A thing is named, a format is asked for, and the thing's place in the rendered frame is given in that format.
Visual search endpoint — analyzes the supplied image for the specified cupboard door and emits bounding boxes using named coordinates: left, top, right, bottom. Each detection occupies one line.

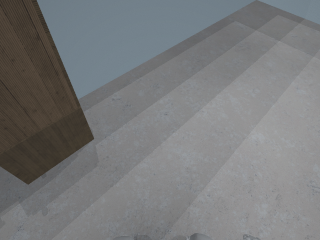
left=0, top=0, right=78, bottom=153

